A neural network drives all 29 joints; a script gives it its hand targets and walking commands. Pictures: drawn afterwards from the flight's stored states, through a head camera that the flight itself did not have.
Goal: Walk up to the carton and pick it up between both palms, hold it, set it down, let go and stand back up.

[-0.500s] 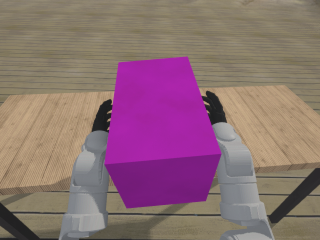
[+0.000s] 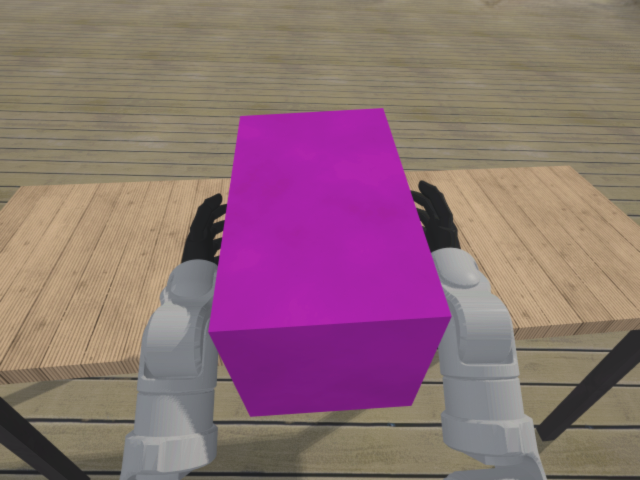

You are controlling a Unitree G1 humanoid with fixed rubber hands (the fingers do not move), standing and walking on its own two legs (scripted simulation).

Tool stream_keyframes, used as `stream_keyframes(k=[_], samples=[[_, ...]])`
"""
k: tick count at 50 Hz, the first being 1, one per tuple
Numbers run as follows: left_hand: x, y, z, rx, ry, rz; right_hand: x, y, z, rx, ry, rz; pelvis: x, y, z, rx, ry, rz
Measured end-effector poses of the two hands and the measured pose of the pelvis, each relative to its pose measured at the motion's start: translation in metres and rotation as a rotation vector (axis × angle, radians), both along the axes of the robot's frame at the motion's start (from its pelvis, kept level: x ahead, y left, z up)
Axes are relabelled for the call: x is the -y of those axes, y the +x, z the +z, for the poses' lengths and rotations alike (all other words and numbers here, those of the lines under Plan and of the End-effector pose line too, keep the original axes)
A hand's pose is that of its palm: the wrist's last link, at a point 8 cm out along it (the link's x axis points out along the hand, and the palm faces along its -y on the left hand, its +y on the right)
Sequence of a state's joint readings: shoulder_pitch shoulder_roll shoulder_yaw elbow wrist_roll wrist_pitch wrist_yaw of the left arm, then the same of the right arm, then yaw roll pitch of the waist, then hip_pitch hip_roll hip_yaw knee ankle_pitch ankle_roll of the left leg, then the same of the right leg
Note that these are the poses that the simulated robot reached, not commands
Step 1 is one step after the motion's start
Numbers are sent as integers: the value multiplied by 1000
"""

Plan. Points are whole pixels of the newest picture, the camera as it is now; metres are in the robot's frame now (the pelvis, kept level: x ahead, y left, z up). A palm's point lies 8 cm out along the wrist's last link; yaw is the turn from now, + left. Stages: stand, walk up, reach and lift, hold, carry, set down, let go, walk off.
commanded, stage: hold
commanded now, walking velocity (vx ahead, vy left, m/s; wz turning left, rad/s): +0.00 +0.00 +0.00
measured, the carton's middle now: (320, 252) +0.35 +0.00 +0.17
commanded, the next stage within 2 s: none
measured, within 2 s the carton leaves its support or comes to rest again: neither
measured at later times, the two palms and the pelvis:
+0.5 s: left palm (199, 275) +0.32 +0.13 +0.17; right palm (441, 261) +0.32 -0.13 +0.18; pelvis +0.01 +0.00 +0.00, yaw +1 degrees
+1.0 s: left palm (206, 266) +0.34 +0.13 +0.16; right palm (433, 251) +0.34 -0.13 +0.17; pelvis +0.01 +0.00 +0.00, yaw +0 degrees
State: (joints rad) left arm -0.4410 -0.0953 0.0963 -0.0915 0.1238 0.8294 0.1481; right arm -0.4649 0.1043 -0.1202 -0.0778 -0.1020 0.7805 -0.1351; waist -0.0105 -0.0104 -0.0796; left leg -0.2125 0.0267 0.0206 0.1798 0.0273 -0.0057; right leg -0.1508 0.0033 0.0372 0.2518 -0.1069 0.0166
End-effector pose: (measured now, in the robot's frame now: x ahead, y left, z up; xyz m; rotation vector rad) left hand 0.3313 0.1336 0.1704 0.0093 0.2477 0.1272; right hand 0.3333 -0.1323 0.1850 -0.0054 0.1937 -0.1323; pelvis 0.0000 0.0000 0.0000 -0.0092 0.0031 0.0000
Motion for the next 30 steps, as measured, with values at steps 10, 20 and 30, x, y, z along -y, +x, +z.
stream_keyframes(k=[10, 20, 30], samples=[[-1, 12, -10, -22, 12, -3, -2, 14, -6, -23, -15, 6, 1, 8, 0, -21, 4, -11], [-3, -4, -10, -9, 18, 4, -3, 0, -9, -10, 9, 17, 1, 17, 2, -3, -1, 9], [1, -8, -2, -35, -9, 5, 1, -7, -4, -38, 5, 4, 4, 8, 2, 62, 2, 14]])
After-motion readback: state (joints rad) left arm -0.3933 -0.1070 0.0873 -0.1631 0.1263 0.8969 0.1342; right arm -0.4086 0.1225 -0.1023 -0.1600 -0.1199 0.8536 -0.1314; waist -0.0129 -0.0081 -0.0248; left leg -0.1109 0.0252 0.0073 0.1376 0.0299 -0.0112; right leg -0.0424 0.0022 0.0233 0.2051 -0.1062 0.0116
